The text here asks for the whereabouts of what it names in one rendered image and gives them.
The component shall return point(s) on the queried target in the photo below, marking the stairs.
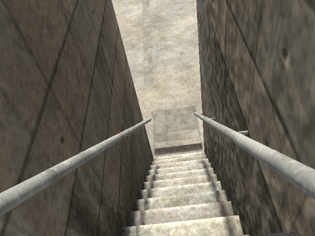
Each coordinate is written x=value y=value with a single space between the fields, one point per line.
x=181 y=196

